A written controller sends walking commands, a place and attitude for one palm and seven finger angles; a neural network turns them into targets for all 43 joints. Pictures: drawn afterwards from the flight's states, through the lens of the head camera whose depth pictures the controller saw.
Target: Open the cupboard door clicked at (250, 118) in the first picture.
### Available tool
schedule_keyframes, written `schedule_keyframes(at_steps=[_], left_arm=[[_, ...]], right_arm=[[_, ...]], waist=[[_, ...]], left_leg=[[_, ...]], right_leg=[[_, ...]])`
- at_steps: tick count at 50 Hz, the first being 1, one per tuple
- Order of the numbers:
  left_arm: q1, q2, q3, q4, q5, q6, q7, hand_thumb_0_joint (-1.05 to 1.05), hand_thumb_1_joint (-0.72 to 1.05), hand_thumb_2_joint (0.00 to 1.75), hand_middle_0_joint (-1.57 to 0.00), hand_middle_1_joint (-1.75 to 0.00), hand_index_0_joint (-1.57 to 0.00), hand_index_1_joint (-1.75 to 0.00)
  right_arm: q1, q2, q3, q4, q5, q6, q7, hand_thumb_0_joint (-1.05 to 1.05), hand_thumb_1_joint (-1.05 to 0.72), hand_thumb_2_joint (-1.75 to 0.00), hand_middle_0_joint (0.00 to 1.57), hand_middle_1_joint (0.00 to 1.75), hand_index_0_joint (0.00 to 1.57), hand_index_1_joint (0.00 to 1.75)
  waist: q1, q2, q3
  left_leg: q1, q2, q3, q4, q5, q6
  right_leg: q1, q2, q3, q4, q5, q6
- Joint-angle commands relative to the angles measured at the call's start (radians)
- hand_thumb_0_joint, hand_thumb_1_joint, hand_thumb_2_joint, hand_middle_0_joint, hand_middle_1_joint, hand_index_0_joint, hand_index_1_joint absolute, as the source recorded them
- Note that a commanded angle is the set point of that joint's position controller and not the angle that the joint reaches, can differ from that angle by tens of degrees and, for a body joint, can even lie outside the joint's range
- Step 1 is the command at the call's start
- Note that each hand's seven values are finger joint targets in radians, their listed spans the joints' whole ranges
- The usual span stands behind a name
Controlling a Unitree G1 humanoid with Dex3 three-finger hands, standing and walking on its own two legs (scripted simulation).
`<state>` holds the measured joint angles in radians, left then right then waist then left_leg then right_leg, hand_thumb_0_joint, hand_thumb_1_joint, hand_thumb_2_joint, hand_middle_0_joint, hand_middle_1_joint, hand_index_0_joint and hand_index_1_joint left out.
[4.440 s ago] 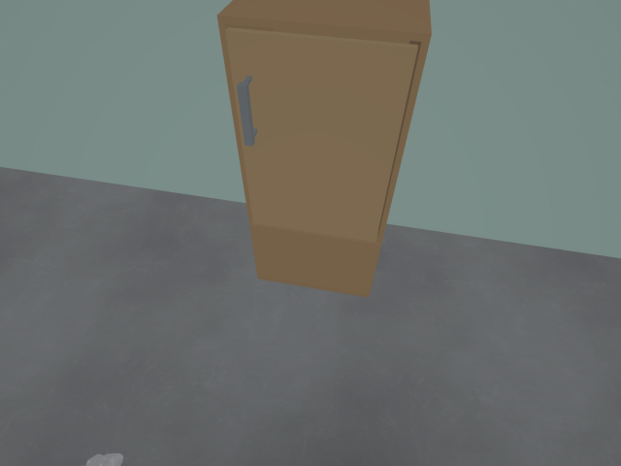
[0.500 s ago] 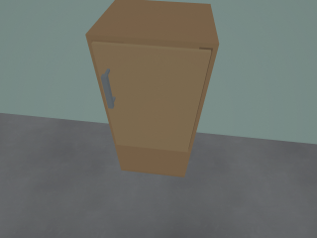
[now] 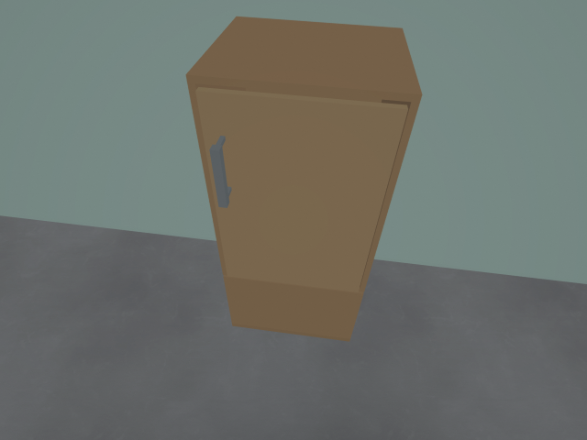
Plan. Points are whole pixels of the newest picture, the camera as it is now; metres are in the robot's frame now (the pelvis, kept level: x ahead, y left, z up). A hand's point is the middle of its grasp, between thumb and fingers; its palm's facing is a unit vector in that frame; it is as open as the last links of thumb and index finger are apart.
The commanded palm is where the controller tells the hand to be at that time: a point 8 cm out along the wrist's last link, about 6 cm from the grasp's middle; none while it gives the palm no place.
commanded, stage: shuffle to correct the standing spot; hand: left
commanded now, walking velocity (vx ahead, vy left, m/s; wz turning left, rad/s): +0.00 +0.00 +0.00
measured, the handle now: (222, 172) +0.64 +0.20 +0.00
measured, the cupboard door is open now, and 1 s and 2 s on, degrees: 0 0 0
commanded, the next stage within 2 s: come to a stop and stand still in 0.62 s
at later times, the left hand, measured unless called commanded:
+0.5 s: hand out of the picture -0.01 +0.17 -0.19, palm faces +0.04 -0.99 -0.13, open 7.4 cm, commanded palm none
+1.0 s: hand out of the picture +0.11 +0.21 -0.19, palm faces +0.04 -0.99 -0.14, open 7.3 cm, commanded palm none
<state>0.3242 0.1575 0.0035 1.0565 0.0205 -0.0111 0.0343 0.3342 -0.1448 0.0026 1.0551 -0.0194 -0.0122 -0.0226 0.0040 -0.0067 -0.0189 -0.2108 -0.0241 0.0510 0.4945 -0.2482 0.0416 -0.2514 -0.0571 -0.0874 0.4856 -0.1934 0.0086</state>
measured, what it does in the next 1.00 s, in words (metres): walks ahead: left foot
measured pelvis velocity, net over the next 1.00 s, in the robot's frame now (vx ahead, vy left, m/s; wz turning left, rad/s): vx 0.12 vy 0.05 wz -0.03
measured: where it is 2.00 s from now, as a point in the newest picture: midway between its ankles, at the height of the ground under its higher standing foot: outside the picture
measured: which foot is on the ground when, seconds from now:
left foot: down 0.00-0.68, up 0.70-0.90, down 0.92-1.00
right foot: down 0.00-1.00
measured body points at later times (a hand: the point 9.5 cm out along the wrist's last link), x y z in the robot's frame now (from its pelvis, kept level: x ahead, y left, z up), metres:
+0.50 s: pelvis +0.03 +0.01 -0.01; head +0.03 +0.03 +0.44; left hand -0.01 +0.22 -0.17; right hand -0.01 -0.21 -0.16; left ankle +0.01 +0.09 -0.74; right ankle +0.04 -0.12 -0.74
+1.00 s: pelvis +0.12 +0.05 -0.01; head +0.12 +0.07 +0.44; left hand +0.11 +0.26 -0.18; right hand +0.13 -0.18 -0.15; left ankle +0.17 +0.16 -0.74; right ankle +0.08 -0.09 -0.74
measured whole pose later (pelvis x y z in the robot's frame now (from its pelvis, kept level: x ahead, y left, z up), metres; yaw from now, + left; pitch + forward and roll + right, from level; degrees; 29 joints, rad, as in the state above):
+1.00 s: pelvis +0.12 +0.05 -0.01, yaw -2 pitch -1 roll -1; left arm 0.34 0.14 0.03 1.05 0.02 0.01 0.03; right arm 0.29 -0.15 -0.02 1.06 -0.02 -0.01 -0.03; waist 0.01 -0.03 0.03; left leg -0.34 0.05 0.07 0.60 -0.24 0.02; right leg -0.19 -0.07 -0.10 0.57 -0.34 0.02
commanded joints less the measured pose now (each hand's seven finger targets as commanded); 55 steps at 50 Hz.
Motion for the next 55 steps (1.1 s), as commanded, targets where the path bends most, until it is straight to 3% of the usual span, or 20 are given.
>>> schedule_keyframes(at_steps=[1, 5, 11, 19, 22, 24, 26, 28, 31, 32, 34, 35, 38, 41, 43, 45, 46, 47, 52, 55], left_arm=[[0.065, 0.070, 0.014, -0.029, -0.002, -0.011, 0.002, 0.00, 0.90, 0.90, -0.20, -0.30, -0.20, -0.30], [0.062, 0.071, 0.012, -0.028, -0.002, -0.011, 0.002, 0.00, 0.90, 0.90, -0.20, -0.30, -0.20, -0.30], [0.091, 0.070, 0.027, -0.034, 0.010, -0.001, -0.008, 0.00, 0.90, 0.90, -0.20, -0.30, -0.20, -0.30], [0.126, 0.091, 0.052, -0.039, 0.004, -0.012, -0.010, 0.00, 0.90, 0.90, -0.20, -0.30, -0.20, -0.30], [0.110, 0.072, 0.052, -0.044, 0.004, -0.012, -0.013, 0.00, 0.90, 0.90, -0.20, -0.30, -0.20, -0.30], [0.083, 0.029, 0.044, -0.056, 0.008, -0.015, -0.018, 0.00, 0.90, 0.90, -0.20, -0.30, -0.20, -0.30], [0.018, -0.008, 0.031, -0.079, 0.013, -0.029, -0.021, 0.00, 0.90, 0.90, -0.20, -0.30, -0.20, -0.30], [-0.014, -0.014, 0.031, -0.084, 0.007, -0.039, -0.025, 0.00, 0.90, 0.90, -0.20, -0.30, -0.20, -0.30], [0.087, -0.029, 0.042, -0.045, 0.001, -0.042, -0.027, 0.00, 0.90, 0.90, -0.20, -0.30, -0.20, -0.30], [0.162, 0.008, 0.052, -0.026, 0.002, -0.047, -0.023, 0.00, 0.90, 0.90, -0.20, -0.30, -0.20, -0.30], [0.320, 0.156, 0.083, 0.020, -0.004, -0.054, -0.007, 0.00, 0.90, 0.90, -0.20, -0.30, -0.20, -0.30], [0.313, 0.147, 0.087, 0.022, -0.002, -0.054, 0.002, 0.00, 0.90, 0.90, -0.20, -0.30, -0.20, -0.30], [0.109, 0.090, 0.072, -0.042, 0.010, -0.042, 0.014, 0.00, 0.90, 0.90, -0.20, -0.30, -0.20, -0.30], [0.009, 0.092, 0.064, -0.073, 0.010, -0.028, 0.005, 0.00, 0.90, 0.90, -0.20, -0.30, -0.20, -0.30], [0.024, 0.078, 0.054, -0.072, 0.004, -0.013, 0.001, 0.00, 0.90, 0.90, -0.20, -0.30, -0.20, -0.30], [0.097, 0.036, 0.047, -0.068, -0.008, 0.004, -0.003, 0.00, 0.90, 0.90, -0.20, -0.30, -0.20, -0.30], [0.108, 0.027, 0.045, -0.071, -0.006, 0.004, -0.002, 0.00, 0.90, 0.90, -0.20, -0.30, -0.20, -0.30], [0.095, 0.019, 0.044, -0.055, -0.003, 0.008, -0.001, 0.00, 0.90, 0.90, -0.20, -0.30, -0.20, -0.30], [0.109, 0.055, 0.043, -0.054, -0.001, 0.016, -0.003, 0.00, 0.90, 0.90, -0.20, -0.30, -0.20, -0.30], [0.076, 0.059, 0.052, -0.094, 0.003, 0.030, -0.006, 0.00, 0.90, 0.90, -0.20, -0.30, -0.20, -0.30]], right_arm=[[0.035, -0.101, -0.016, -0.041, 0.003, -0.022, -0.002, 0.00, -0.90, -0.90, 0.20, 0.30, 0.20, 0.30], [0.031, -0.102, -0.014, -0.031, 0.005, -0.023, -0.002, 0.00, -0.90, -0.90, 0.20, 0.30, 0.20, 0.30], [0.040, -0.112, -0.023, -0.027, -0.005, -0.003, 0.002, 0.00, -0.90, -0.90, 0.20, 0.30, 0.20, 0.30], [0.085, -0.063, -0.018, -0.028, -0.005, -0.017, 0.009, 0.00, -0.90, -0.90, 0.20, 0.30, 0.20, 0.30], [0.116, -0.066, -0.019, -0.020, -0.004, -0.026, 0.008, 0.00, -0.90, -0.90, 0.20, 0.30, 0.20, 0.30], [0.165, -0.103, -0.026, -0.001, -0.001, -0.036, 0.001, 0.00, -0.90, -0.90, 0.20, 0.30, 0.20, 0.30], [0.215, -0.113, -0.028, 0.016, -0.003, -0.046, -0.009, 0.00, -0.90, -0.90, 0.20, 0.30, 0.20, 0.30], [0.224, -0.095, -0.021, 0.024, -0.005, -0.051, -0.012, 0.00, -0.90, -0.90, 0.20, 0.30, 0.20, 0.30], [0.152, -0.094, -0.017, 0.016, 0.004, -0.053, -0.016, 0.00, -0.90, -0.90, 0.20, 0.30, 0.20, 0.30], [0.129, -0.079, -0.016, 0.004, 0.012, -0.056, -0.013, 0.00, -0.90, -0.90, 0.20, 0.30, 0.20, 0.30], [0.057, -0.048, -0.021, -0.045, 0.007, -0.058, 0.003, 0.00, -0.90, -0.90, 0.20, 0.30, 0.20, 0.30], [-0.010, -0.057, -0.028, -0.059, 0.001, -0.047, 0.006, 0.00, -0.90, -0.90, 0.20, 0.30, 0.20, 0.30], [-0.005, -0.016, -0.038, -0.056, 0.001, -0.022, 0.030, 0.00, -0.90, -0.90, 0.20, 0.30, 0.20, 0.30], [0.082, 0.034, -0.020, -0.022, 0.006, -0.007, 0.027, 0.00, -0.90, -0.90, 0.20, 0.30, 0.20, 0.30], [0.139, 0.015, -0.015, 0.011, 0.004, -0.019, 0.019, 0.00, -0.90, -0.90, 0.20, 0.30, 0.20, 0.30], [0.115, -0.101, -0.028, -0.010, -0.002, -0.026, 0.005, 0.00, -0.90, -0.90, 0.20, 0.30, 0.20, 0.30], [0.080, -0.151, -0.040, -0.033, -0.006, -0.018, 0.001, 0.00, -0.90, -0.90, 0.20, 0.30, 0.20, 0.30], [0.031, -0.147, -0.040, -0.036, -0.004, -0.020, -0.002, 0.00, -0.90, -0.90, 0.20, 0.30, 0.20, 0.30], [-0.007, -0.152, -0.058, -0.050, 0.008, -0.015, -0.027, 0.00, -0.90, -0.90, 0.20, 0.30, 0.20, 0.30], [0.001, -0.191, -0.082, -0.063, 0.002, -0.004, -0.033, 0.00, -0.90, -0.90, 0.20, 0.30, 0.20, 0.30]], waist=[[0.002, 0.009, 0.102], [0.001, 0.009, 0.106], [0.007, 0.012, 0.165], [-0.003, -0.066, 0.166], [-0.014, -0.012, 0.168], [-0.034, 0.148, 0.162], [-0.050, 0.171, 0.174], [-0.047, 0.106, 0.160], [0.020, 0.082, 0.083], [0.055, 0.016, 0.061], [0.106, -0.203, 0.055], [0.117, -0.153, 0.091], [0.012, -0.103, 0.148], [-0.039, -0.147, 0.123], [-0.042, -0.020, 0.095], [-0.005, 0.182, 0.076], [0.004, 0.118, 0.098], [0.010, 0.116, 0.117], [0.003, 0.137, -0.020], [-0.017, 0.186, -0.061]], left_leg=[[-0.158, 0.120, -0.142, -0.191, -0.090, -0.006], [-0.144, 0.119, -0.136, -0.193, -0.070, -0.006], [-0.187, 0.117, -0.113, -0.183, -0.358, 0.005], [-0.159, 0.050, -0.020, -0.029, -0.256, -0.002], [-0.112, 0.079, -0.067, -0.092, -0.263, 0.015], [-0.027, 0.188, -0.204, -0.219, -0.256, 0.059], [0.118, 0.294, -0.309, -0.249, 0.029, 0.143], [0.181, 0.309, -0.263, -0.178, 0.372, 0.179], [0.023, 0.219, -0.103, -0.054, 0.427, 0.111], [-0.126, 0.162, -0.045, 0.042, 0.318, 0.074], [-0.467, 0.012, 0.097, 0.419, -0.313, -0.004], [-0.516, 0.063, -0.001, 0.563, -0.348, -0.006], [-0.387, 0.140, -0.061, 0.524, -0.231, -0.012], [-0.067, 0.072, 0.035, 0.197, -0.006, -0.044], [0.066, 0.066, 0.041, 0.010, 0.129, -0.065], [-0.034, 0.263, -0.198, -0.138, 0.203, 0.009], [-0.157, 0.311, -0.268, -0.180, 0.099, 0.054], [-0.183, 0.284, -0.275, -0.223, 0.069, 0.054], [0.055, 0.280, -0.162, -0.095, 0.642, 0.073], [0.121, 0.344, -0.184, -0.089, 0.781, 0.122]], right_leg=[[0.068, -0.055, 0.088, -0.079, -0.010, -0.036], [0.063, -0.059, 0.093, -0.091, -0.008, -0.036], [-0.019, -0.036, 0.128, -0.085, -0.296, -0.059], [-0.069, -0.105, 0.260, -0.149, -0.430, -0.122], [-0.105, -0.066, 0.196, -0.079, -0.366, -0.110], [-0.161, 0.016, 0.059, 0.106, -0.207, -0.078], [-0.299, 0.041, -0.009, 0.253, -0.225, -0.058], [-0.301, 0.020, -0.009, 0.239, -0.277, -0.059], [0.032, 0.024, -0.029, 0.029, -0.068, -0.065], [0.217, -0.021, 0.053, 0.003, 0.001, -0.092], [0.411, -0.380, 0.518, -0.198, 0.051, -0.281], [0.334, -0.421, 0.564, -0.241, 0.010, -0.325], [0.045, -0.327, 0.310, -0.265, -0.060, -0.241], [-0.153, -0.180, 0.073, -0.204, -0.010, -0.141], [-0.158, -0.105, 0.033, -0.065, -0.068, -0.089], [-0.089, -0.022, -0.001, 0.031, -0.188, -0.018], [-0.009, 0.000, 0.000, 0.037, -0.214, -0.011], [0.016, 0.011, -0.005, 0.053, -0.175, -0.012], [-0.012, -0.003, 0.014, 0.081, -0.059, -0.002], [-0.083, 0.015, 0.016, 0.197, -0.239, -0.005]])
